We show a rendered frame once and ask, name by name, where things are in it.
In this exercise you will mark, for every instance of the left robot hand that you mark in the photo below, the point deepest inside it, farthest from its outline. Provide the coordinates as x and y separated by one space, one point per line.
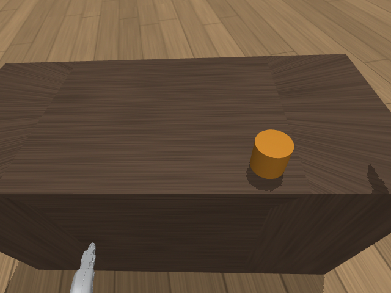
83 278

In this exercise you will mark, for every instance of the can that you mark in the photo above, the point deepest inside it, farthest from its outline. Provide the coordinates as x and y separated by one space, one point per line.
271 153

